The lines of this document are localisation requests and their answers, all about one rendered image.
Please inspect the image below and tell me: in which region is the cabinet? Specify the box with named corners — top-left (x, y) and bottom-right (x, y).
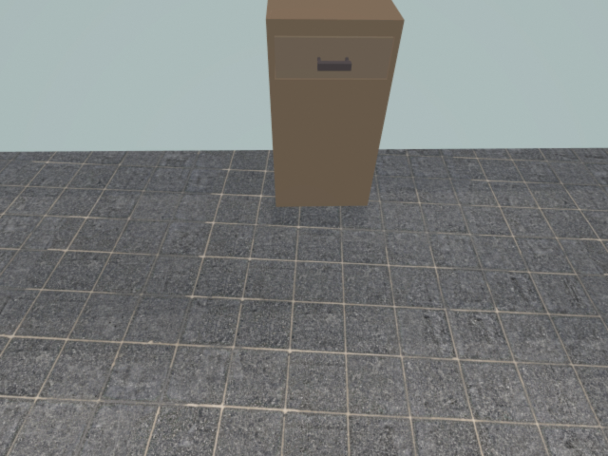
top-left (266, 0), bottom-right (405, 207)

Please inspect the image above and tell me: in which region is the handle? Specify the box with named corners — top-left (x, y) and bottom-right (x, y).
top-left (317, 57), bottom-right (352, 71)

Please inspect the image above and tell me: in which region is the drawer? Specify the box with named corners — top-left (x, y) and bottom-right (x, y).
top-left (275, 36), bottom-right (393, 78)

